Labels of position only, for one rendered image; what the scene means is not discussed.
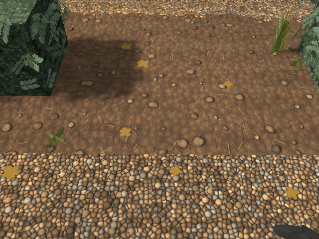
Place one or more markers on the right robot hand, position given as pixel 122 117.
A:
pixel 295 232

